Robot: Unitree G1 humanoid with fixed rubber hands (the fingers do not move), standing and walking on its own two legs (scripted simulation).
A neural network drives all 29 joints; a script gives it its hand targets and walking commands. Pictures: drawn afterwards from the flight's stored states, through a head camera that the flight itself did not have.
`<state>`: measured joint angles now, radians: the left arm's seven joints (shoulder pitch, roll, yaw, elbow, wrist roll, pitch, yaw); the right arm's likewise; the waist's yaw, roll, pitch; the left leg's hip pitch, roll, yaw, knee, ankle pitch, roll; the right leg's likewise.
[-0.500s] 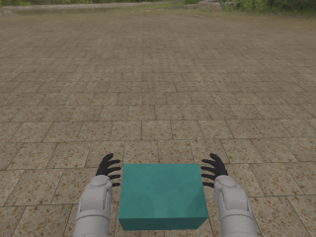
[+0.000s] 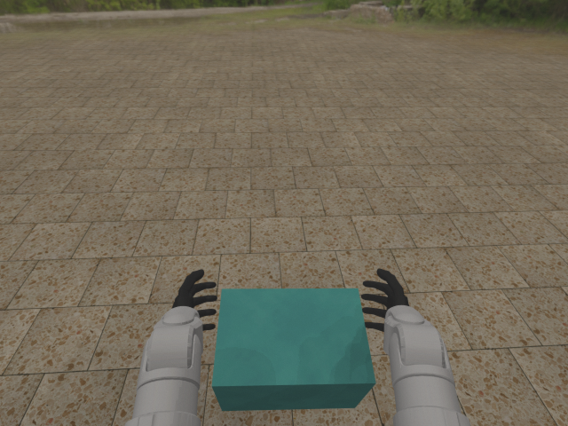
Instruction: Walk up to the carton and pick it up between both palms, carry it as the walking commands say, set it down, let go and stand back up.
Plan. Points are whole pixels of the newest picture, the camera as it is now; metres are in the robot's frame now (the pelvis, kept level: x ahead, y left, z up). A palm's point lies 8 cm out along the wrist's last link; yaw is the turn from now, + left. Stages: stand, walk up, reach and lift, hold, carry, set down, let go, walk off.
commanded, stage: reach and lift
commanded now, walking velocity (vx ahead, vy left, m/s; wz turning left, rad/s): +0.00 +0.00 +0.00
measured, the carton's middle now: (289, 349) +0.30 +0.00 -0.05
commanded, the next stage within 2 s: hold in 0.72 s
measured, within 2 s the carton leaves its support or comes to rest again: neither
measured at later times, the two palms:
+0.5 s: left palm (188, 320) +0.29 +0.15 +0.05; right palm (400, 320) +0.29 -0.16 +0.05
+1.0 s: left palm (186, 322) +0.28 +0.15 +0.05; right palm (401, 326) +0.28 -0.15 +0.05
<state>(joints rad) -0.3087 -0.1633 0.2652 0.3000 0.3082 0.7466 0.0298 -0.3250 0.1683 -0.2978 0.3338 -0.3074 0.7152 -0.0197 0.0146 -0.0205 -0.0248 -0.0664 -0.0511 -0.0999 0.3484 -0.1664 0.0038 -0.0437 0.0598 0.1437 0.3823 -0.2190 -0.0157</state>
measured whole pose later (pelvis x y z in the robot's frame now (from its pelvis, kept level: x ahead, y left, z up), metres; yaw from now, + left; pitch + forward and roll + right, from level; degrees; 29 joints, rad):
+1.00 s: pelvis +0.00 +0.00 +0.00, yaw +0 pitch -7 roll +0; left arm -0.27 -0.15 0.23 0.25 0.29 0.76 0.02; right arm -0.27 0.15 -0.26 0.28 -0.28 0.74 -0.01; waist 0.00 -0.02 -0.02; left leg -0.06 -0.05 -0.10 0.35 -0.16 0.01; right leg -0.04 0.05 0.13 0.38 -0.22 -0.02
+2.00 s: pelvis +0.17 +0.00 -0.01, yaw +5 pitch +6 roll -2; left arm -0.17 -0.14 0.04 -0.38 0.10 1.18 0.22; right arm -0.11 0.13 -0.07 -0.45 -0.08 1.20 -0.21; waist -0.02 0.05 -0.15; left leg -0.28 0.06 0.02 0.75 -0.45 0.00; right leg -0.33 0.03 -0.18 0.48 -0.23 -0.07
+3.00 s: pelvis +0.79 +0.03 +0.00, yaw +9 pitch +4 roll +0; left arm -0.14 -0.13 0.04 -0.41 0.10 1.23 0.23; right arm -0.14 0.13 -0.05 -0.42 -0.11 1.24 -0.21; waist 0.04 0.02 -0.03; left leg -0.49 0.07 0.06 1.05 -0.35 0.01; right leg -0.30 -0.02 -0.22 0.42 -0.20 -0.08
